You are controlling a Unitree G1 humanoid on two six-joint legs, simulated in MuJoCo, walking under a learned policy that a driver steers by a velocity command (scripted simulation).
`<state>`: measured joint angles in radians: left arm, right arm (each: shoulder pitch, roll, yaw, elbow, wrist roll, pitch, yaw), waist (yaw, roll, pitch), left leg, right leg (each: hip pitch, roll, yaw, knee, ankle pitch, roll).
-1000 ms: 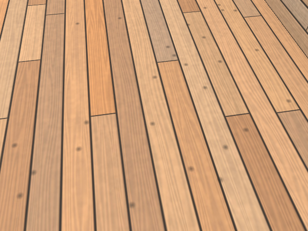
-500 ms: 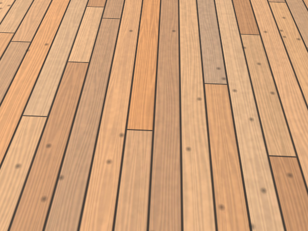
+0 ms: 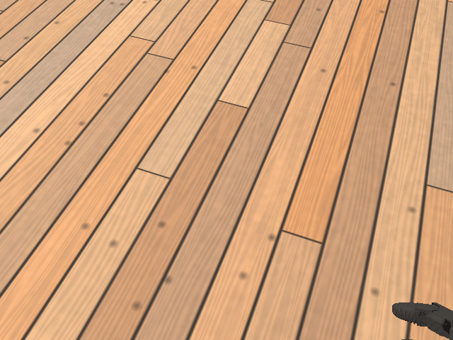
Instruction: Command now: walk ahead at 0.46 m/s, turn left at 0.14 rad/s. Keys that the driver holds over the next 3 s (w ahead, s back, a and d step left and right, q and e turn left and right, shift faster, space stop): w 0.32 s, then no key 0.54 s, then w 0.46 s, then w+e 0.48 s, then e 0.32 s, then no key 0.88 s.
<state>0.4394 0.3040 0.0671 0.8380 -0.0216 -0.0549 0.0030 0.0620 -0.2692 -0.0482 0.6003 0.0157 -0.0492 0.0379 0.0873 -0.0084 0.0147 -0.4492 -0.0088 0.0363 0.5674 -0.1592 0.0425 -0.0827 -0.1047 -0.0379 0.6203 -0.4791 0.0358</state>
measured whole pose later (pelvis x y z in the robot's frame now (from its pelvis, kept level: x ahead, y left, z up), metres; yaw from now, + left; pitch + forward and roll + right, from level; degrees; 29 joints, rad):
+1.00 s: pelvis +0.38 -0.02 +0.01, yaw +0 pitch +0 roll +0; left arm 0.18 0.25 0.03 0.87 0.00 -0.03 -0.01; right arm 0.27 -0.24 -0.04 0.82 0.00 -0.01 -0.03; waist 0.00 -0.01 -0.01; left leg -0.26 0.03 -0.03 0.57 -0.32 -0.02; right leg -0.30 0.02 -0.04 0.60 -0.37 -0.06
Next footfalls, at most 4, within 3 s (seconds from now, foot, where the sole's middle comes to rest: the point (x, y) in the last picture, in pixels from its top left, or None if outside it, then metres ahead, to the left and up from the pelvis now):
0.44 right None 0.44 -0.12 -0.76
0.80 left None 0.42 0.12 -0.76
1.48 left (215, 241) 0.76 0.14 -0.76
2.00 right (308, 194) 0.97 -0.17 -0.76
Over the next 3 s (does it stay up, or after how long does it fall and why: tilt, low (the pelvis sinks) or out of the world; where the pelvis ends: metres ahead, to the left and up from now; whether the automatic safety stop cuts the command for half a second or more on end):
stays up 1.00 -0.05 0.01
